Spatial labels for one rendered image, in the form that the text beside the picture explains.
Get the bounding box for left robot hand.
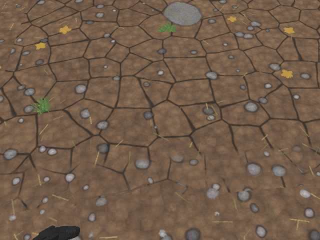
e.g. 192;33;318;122
32;225;80;240

